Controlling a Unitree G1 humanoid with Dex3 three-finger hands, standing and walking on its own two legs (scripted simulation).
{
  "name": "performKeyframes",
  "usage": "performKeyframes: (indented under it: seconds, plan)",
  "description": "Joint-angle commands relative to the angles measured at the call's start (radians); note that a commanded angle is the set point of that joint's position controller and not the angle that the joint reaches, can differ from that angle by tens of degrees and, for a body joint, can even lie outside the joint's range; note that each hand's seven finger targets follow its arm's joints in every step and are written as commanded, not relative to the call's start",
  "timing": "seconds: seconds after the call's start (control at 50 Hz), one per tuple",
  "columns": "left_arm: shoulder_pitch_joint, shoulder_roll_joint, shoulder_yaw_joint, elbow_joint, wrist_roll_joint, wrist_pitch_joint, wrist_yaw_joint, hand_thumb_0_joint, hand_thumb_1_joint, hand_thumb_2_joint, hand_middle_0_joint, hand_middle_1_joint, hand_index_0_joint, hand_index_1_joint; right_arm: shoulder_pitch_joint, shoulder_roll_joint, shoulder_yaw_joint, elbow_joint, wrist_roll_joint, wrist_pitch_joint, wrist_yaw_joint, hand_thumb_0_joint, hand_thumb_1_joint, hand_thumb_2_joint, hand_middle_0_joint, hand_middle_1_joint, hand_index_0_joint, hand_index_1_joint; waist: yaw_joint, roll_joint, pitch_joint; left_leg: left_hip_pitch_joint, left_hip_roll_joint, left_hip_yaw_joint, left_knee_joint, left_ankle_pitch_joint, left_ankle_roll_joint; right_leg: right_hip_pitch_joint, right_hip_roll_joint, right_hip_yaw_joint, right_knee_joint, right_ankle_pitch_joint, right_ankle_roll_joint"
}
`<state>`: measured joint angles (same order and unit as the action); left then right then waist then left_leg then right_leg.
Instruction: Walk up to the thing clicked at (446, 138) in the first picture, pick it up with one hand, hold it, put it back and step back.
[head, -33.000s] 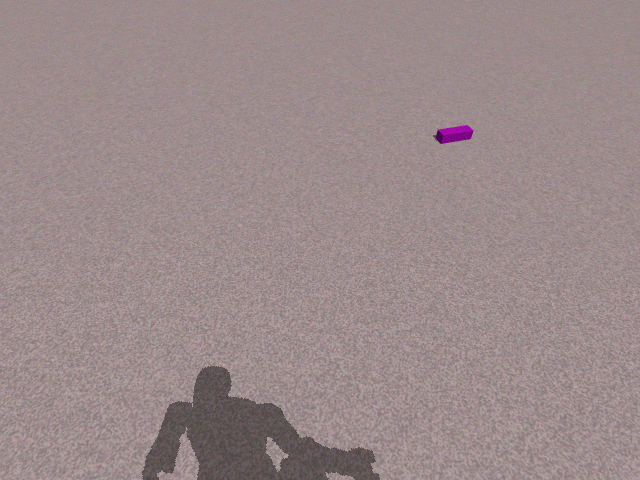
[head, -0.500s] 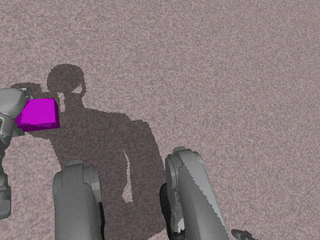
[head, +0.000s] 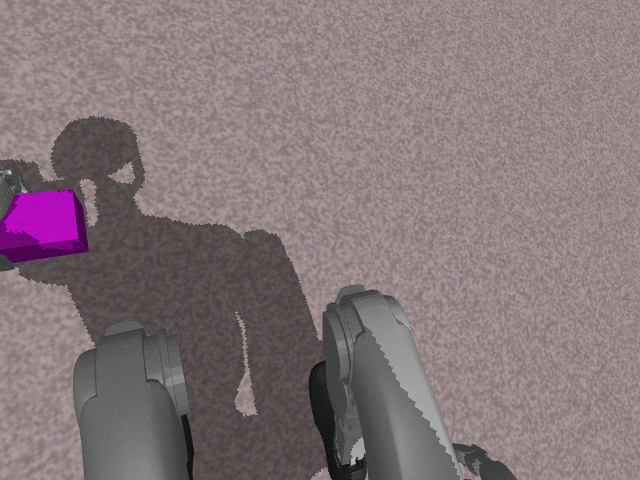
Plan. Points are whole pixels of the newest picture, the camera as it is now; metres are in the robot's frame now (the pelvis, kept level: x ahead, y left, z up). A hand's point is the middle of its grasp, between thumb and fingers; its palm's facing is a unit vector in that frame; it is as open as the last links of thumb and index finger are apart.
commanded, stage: lower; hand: left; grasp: from above
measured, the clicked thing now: out of the picture +0.45 +0.34 -0.21
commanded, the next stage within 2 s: rest in 0.16 s
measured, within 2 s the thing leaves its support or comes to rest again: rests again in 1.14 s
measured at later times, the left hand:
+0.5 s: hand (13, 239) +0.44 +0.33 -0.24, palm faces -0.47 -0.10 -0.87, open 9.8 cm
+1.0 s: hand (26, 245) +0.44 +0.32 -0.27, palm faces -0.47 -0.12 -0.88, open 9.8 cm
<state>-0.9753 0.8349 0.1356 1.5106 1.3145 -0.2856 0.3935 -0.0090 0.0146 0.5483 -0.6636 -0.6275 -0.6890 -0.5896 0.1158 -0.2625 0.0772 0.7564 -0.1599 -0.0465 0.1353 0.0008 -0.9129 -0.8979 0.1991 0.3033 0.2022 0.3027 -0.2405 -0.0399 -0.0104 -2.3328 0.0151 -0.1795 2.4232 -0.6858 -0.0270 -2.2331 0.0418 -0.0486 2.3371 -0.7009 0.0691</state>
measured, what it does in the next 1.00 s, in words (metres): stands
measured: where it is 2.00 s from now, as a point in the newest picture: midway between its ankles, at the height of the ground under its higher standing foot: (262, 467)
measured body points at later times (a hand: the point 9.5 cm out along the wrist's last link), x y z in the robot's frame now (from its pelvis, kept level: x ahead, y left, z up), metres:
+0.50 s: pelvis +0.01 +0.00 -0.03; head +0.27 +0.10 +0.32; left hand +0.46 +0.33 -0.19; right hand +0.06 -0.27 -0.12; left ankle +0.07 +0.13 -0.29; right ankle +0.10 -0.13 -0.29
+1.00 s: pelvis +0.01 +0.01 -0.03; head +0.28 +0.11 +0.31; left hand +0.46 +0.33 -0.22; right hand +0.06 -0.27 -0.11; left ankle +0.07 +0.13 -0.29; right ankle +0.10 -0.13 -0.29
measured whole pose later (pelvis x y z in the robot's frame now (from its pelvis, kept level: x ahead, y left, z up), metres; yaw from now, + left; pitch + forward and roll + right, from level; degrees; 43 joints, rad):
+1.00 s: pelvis +0.01 +0.01 -0.03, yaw -4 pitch +29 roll -12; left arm -0.97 0.97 0.18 1.65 1.35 -0.30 0.58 -0.01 0.03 0.51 -0.67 -0.61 -0.70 -0.57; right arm 0.05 -0.29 0.21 0.74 -0.26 -0.11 0.18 0.00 -0.90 -0.89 0.20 0.30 0.20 0.30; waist -0.31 -0.12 0.10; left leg -2.38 0.02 -0.26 2.57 -0.73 -0.03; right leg -2.26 0.07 -0.10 2.42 -0.71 0.07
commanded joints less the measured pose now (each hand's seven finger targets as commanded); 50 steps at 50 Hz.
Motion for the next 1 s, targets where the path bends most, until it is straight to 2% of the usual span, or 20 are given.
performKeyframes:
  seconds: [0.0, 0.12, 0.2, 0.24, 0.28, 0.32, 0.34, 0.4, 0.54, 0.64, 0.66, 0.7, 0.72, 0.78, 0.8, 0.84, 0.9, 0.92, 0.96, 0.98]
  plan:
    - [-0.308, 0.297, 0.040, -0.140, -0.007, -0.025, 0.053, 0.000, 0.693, 0.867, -1.015, -0.803, -1.034, -0.782, 0.209, -0.269, -0.064, -0.005, -0.010, 0.003, -0.006, 0.000, -0.904, -0.898, 0.200, 0.300, 0.200, 0.300, -0.009, 0.354, -0.682, 0.544, -0.005, 0.119, -0.215, 0.213, 0.044, 0.297, 0.019, -0.130, -0.198, 0.258, -0.095]
    - [-0.298, 0.349, 0.076, -0.160, 0.017, -0.049, 0.096, 0.000, 0.704, 0.838, -1.008, -0.802, -1.034, -0.774, 0.185, -0.279, -0.049, -0.010, -0.030, 0.005, -0.004, 0.000, -0.902, -0.897, 0.200, 0.300, 0.200, 0.300, -0.008, 0.415, -0.683, 0.556, -0.003, 0.117, -0.192, 0.210, 0.038, 0.276, 0.022, -0.139, -0.164, 0.255, -0.097]
    - [-0.299, 0.351, 0.086, -0.162, 0.029, -0.042, 0.129, 0.000, 0.703, 0.864, -1.008, -0.809, -1.030, -0.786, 0.182, -0.283, -0.049, -0.002, -0.040, -0.002, -0.001, 0.000, -0.901, -0.896, 0.200, 0.300, 0.200, 0.300, -0.015, 0.422, -0.684, 0.562, 0.000, 0.115, -0.179, 0.203, 0.038, 0.260, 0.026, -0.142, -0.159, 0.255, -0.096]
    - [-0.298, 0.362, 0.095, -0.171, 0.018, -0.035, 0.143, 0.000, 0.718, 0.860, -1.018, -0.803, -1.040, -0.780, 0.176, -0.289, -0.051, -0.005, -0.041, -0.005, 0.000, 0.000, -0.900, -0.896, 0.201, 0.300, 0.200, 0.300, -0.014, 0.428, -0.694, 0.557, 0.000, 0.114, -0.172, 0.205, 0.038, 0.262, 0.025, -0.144, -0.151, 0.260, -0.094]
    - [-0.282, 0.343, 0.081, -0.148, 0.023, -0.022, 0.149, 0.000, 0.667, 0.862, -0.985, -0.768, -1.003, -0.748, 0.174, -0.283, -0.044, 0.004, -0.047, -0.009, 0.003, 0.000, -0.891, -0.892, 0.201, 0.300, 0.201, 0.300, -0.016, 0.419, -0.680, 0.545, 0.001, 0.114, -0.164, 0.217, 0.039, 0.263, 0.029, -0.140, -0.149, 0.276, -0.093]
    - [-0.294, 0.345, 0.080, -0.121, 0.024, -0.016, 0.151, 0.000, 0.675, 0.844, -0.985, -0.761, -1.007, -0.737, 0.186, -0.289, -0.041, 0.005, -0.051, -0.012, 0.006, 0.000, -0.890, -0.892, 0.201, 0.300, 0.201, 0.300, -0.036, 0.402, -0.674, 0.531, 0.001, 0.110, -0.150, 0.227, 0.042, 0.270, 0.029, -0.144, -0.146, 0.289, -0.089]
    - [-0.277, 0.349, 0.080, -0.110, 0.020, -0.011, 0.153, 0.000, 0.659, 0.835, -0.969, -0.762, -0.992, -0.737, 0.178, -0.291, -0.035, 0.004, -0.053, -0.013, 0.007, 0.000, -0.890, -0.892, 0.201, 0.300, 0.201, 0.300, -0.030, 0.408, -0.668, 0.533, 0.003, 0.107, -0.149, 0.236, 0.041, 0.273, 0.029, -0.146, -0.141, 0.296, -0.089]
    - [-0.291, 0.348, 0.063, -0.073, 0.015, -0.005, 0.151, 0.000, 0.658, 0.848, -0.962, -0.786, -0.987, -0.759, 0.174, -0.295, -0.025, 0.005, -0.059, -0.023, 0.012, 0.000, -0.891, -0.892, 0.201, 0.300, 0.201, 0.300, -0.045, 0.406, -0.637, 0.516, 0.004, 0.100, -0.143, 0.216, 0.041, 0.262, 0.032, -0.153, -0.136, 0.281, -0.091]
    - [-0.259, 0.381, 0.076, -0.069, 0.000, -0.014, 0.153, 0.000, 0.648, 0.824, -0.959, -0.772, -0.985, -0.745, 0.163, -0.303, -0.004, -0.005, -0.062, -0.031, 0.018, 0.000, -0.894, -0.894, 0.201, 0.300, 0.201, 0.300, -0.037, 0.401, -0.655, 0.510, 0.010, 0.092, -0.129, 0.246, 0.040, 0.320, 0.039, -0.157, -0.129, 0.312, -0.088]
    - [-0.243, 0.422, 0.118, -0.082, 0.007, -0.023, 0.177, 0.000, 0.682, 0.863, -0.998, -0.767, -1.016, -0.748, 0.159, -0.325, 0.008, -0.021, -0.081, -0.036, 0.025, 0.000, -0.894, -0.895, 0.201, 0.300, 0.200, 0.300, -0.056, 0.420, -0.668, 0.543, 0.013, 0.086, -0.114, 0.319, 0.036, 0.356, 0.043, -0.171, -0.116, 0.378, -0.084]
    - [-0.234, 0.392, 0.091, -0.055, 0.007, -0.024, 0.177, 0.000, 0.678, 0.844, -0.991, -0.755, -1.011, -0.733, 0.154, -0.317, 0.014, -0.006, -0.077, -0.033, 0.025, 0.000, -0.892, -0.894, 0.201, 0.300, 0.201, 0.300, -0.047, 0.425, -0.652, 0.538, 0.013, 0.081, -0.123, 0.294, 0.034, 0.325, 0.044, -0.173, -0.110, 0.349, -0.090]
    - [-0.255, 0.388, 0.075, -0.036, 0.012, -0.024, 0.184, 0.000, 0.686, 0.817, -0.989, -0.759, -1.015, -0.732, 0.142, -0.313, 0.024, -0.008, -0.084, -0.038, 0.031, 0.000, -0.894, -0.894, 0.201, 0.300, 0.201, 0.300, -0.061, 0.436, -0.623, 0.532, 0.015, 0.081, -0.116, 0.270, 0.035, 0.302, 0.047, -0.175, -0.110, 0.331, -0.090]
    - [-0.258, 0.406, 0.086, -0.050, 0.018, -0.027, 0.189, 0.000, 0.682, 0.833, -0.984, -0.774, -1.009, -0.746, 0.143, -0.326, 0.023, -0.017, -0.088, -0.040, 0.032, 0.000, -0.893, -0.894, 0.201, 0.300, 0.201, 0.300, -0.071, 0.443, -0.613, 0.526, 0.015, 0.079, -0.117, 0.265, 0.033, 0.308, 0.048, -0.182, -0.112, 0.326, -0.091]
    - [-0.244, 0.423, 0.092, -0.039, 0.020, -0.025, 0.206, 0.000, 0.684, 0.830, -0.993, -0.751, -1.015, -0.728, 0.129, -0.327, 0.032, -0.014, -0.090, -0.042, 0.031, 0.000, -0.892, -0.894, 0.201, 0.300, 0.201, 0.300, -0.055, 0.445, -0.608, 0.502, 0.015, 0.080, -0.121, 0.220, 0.036, 0.318, 0.050, -0.176, -0.121, 0.297, -0.089]
    - [-0.251, 0.414, 0.077, -0.018, 0.020, -0.021, 0.208, 0.000, 0.693, 0.809, -0.990, -0.754, -1.018, -0.725, 0.128, -0.329, 0.033, -0.019, -0.092, -0.047, 0.033, 0.000, -0.892, -0.894, 0.201, 0.300, 0.201, 0.300, -0.071, 0.423, -0.582, 0.496, 0.017, 0.078, -0.115, 0.206, 0.037, 0.296, 0.051, -0.182, -0.117, 0.285, -0.089]
    - [-0.245, 0.413, 0.072, -0.016, 0.024, -0.020, 0.214, 0.000, 0.682, 0.809, -0.979, -0.763, -1.007, -0.733, 0.121, -0.328, 0.038, -0.015, -0.094, -0.051, 0.034, 0.000, -0.893, -0.895, 0.201, 0.300, 0.201, 0.300, -0.063, 0.432, -0.585, 0.495, 0.020, 0.075, -0.118, 0.199, 0.036, 0.301, 0.055, -0.179, -0.121, 0.282, -0.089]
    - [-0.257, 0.406, 0.066, 0.002, 0.016, -0.018, 0.227, 0.000, 0.664, 0.823, -0.970, -0.758, -0.994, -0.732, 0.118, -0.339, 0.042, -0.020, -0.098, -0.062, 0.034, 0.000, -0.893, -0.895, 0.201, 0.300, 0.201, 0.300, -0.086, 0.432, -0.578, 0.514, 0.020, 0.065, -0.117, 0.219, 0.031, 0.282, 0.053, -0.197, -0.103, 0.294, -0.089]
    - [-0.267, 0.399, 0.054, 0.010, 0.020, -0.017, 0.230, 0.000, 0.658, 0.835, -0.965, -0.765, -0.988, -0.740, 0.114, -0.340, 0.041, -0.018, -0.099, -0.066, 0.038, 0.000, -0.893, -0.894, 0.201, 0.300, 0.201, 0.300, -0.088, 0.440, -0.567, 0.513, 0.021, 0.063, -0.118, 0.212, 0.030, 0.272, 0.055, -0.199, -0.102, 0.290, -0.090]
    - [-0.256, 0.410, 0.066, 0.002, 0.016, -0.015, 0.236, 0.000, 0.649, 0.831, -0.966, -0.754, -0.986, -0.731, 0.113, -0.345, 0.043, -0.018, -0.101, -0.069, 0.036, 0.000, -0.893, -0.895, 0.201, 0.300, 0.201, 0.300, -0.082, 0.442, -0.584, 0.521, 0.022, 0.059, -0.118, 0.229, 0.030, 0.292, 0.057, -0.200, -0.107, 0.305, -0.087]
    - [-0.259, 0.406, 0.051, 0.024, 0.015, -0.013, 0.236, 0.000, 0.651, 0.825, -0.966, -0.752, -0.988, -0.729, 0.107, -0.343, 0.050, -0.019, -0.100, -0.071, 0.037, 0.000, -0.893, -0.895, 0.201, 0.300, 0.201, 0.300, -0.084, 0.435, -0.570, 0.505, 0.021, 0.058, -0.115, 0.216, 0.031, 0.279, 0.057, -0.200, -0.103, 0.297, -0.088]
